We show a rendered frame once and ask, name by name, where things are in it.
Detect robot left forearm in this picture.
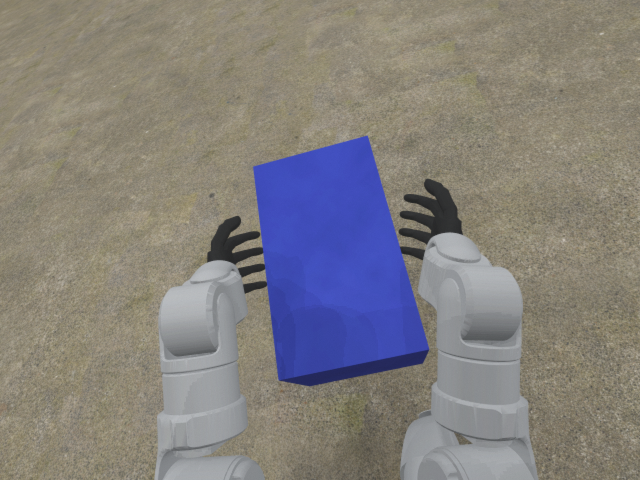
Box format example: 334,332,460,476
154,260,248,480

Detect right robot shin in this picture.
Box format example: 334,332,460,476
419,410,460,445

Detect right robot hand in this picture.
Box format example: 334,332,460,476
399,179,463,260

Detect carton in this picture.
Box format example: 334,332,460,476
253,136,429,386

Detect robot right thigh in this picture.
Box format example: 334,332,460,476
400,415,453,480

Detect robot right upper arm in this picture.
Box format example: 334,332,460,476
417,444,534,480

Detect robot left upper arm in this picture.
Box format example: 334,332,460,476
163,455,265,480

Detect robot right forearm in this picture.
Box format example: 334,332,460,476
418,233,538,480

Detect left robot hand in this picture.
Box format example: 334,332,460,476
207,216,267,294

